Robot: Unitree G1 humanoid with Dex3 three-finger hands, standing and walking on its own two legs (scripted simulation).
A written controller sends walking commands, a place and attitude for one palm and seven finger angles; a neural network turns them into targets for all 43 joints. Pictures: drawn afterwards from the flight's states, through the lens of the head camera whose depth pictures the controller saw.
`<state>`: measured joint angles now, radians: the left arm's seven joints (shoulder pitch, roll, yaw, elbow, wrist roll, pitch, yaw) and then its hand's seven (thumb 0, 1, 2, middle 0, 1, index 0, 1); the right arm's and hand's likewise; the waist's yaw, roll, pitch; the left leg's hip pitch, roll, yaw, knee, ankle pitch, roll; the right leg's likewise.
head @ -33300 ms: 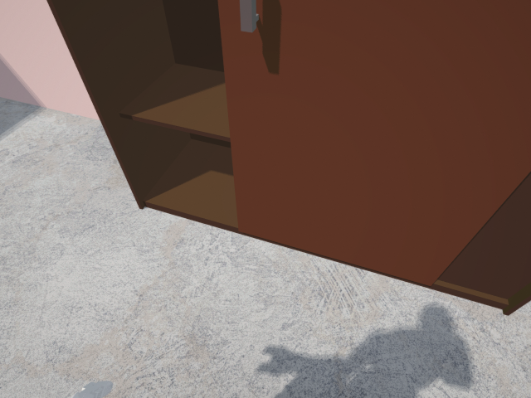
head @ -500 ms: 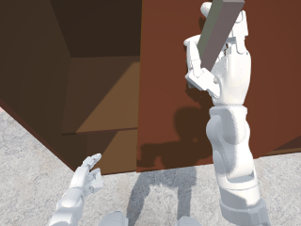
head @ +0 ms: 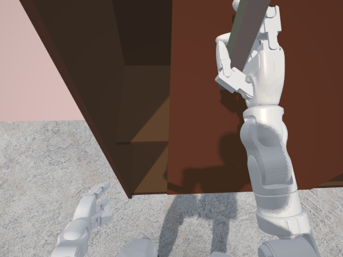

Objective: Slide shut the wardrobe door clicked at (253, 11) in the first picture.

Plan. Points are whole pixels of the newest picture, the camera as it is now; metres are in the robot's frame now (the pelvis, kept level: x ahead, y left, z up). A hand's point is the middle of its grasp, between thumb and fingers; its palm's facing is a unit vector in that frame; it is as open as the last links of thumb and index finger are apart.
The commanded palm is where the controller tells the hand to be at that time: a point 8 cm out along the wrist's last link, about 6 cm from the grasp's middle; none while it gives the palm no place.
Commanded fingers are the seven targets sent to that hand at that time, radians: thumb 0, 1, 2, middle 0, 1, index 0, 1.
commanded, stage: step sideways, sliding the door along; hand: right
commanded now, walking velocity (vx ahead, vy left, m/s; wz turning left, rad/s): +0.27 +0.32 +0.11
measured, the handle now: (235, 37) +0.41 -0.08 +0.27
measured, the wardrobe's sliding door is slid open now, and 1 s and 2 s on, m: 0.20 0.00 0.00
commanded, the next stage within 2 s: stop walking and hold the door there in 1.08 s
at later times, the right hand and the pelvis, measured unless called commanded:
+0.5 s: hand (145, 69) +0.36 +0.06 +0.25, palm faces -0.08 +1.00 -0.03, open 7.5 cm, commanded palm +0.34 +0.07 +0.26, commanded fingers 0.00 -0.90 -0.90 0.45 1.40 0.45 1.40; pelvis -0.03 +0.13 +0.01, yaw +4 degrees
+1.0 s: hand (91, 65) +0.36 +0.14 +0.25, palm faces +0.17 +0.98 -0.04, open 7.1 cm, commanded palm +0.32 +0.16 +0.27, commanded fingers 0.00 -0.90 -0.90 0.45 1.40 0.45 1.40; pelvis -0.03 +0.28 +0.00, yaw +1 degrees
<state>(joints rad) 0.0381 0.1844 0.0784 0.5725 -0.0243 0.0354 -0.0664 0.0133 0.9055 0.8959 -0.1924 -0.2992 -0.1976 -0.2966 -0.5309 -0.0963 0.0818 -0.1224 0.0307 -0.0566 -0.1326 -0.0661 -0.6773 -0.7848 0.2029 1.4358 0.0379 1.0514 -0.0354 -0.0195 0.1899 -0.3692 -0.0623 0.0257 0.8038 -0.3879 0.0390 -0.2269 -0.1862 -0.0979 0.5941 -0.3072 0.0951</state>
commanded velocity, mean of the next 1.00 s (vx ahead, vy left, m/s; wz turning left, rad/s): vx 0.22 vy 0.31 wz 0.05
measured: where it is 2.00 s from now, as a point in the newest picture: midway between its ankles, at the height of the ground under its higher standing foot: outside the picture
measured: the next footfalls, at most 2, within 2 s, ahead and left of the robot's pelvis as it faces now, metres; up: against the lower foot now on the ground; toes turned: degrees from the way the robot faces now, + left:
left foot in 0.06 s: +0.05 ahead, +0.12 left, +0.00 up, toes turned +3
right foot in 0.26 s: +0.01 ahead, -0.08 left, +0.00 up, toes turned -4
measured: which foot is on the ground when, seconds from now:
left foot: up 0.00-0.04, down 0.06-0.28, up 0.30-0.52, down 0.54-1.00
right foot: down 0.00-0.10, up 0.12-0.24, down 0.26-0.56, up 0.58-0.68, down 0.70-0.92, up 0.94-1.00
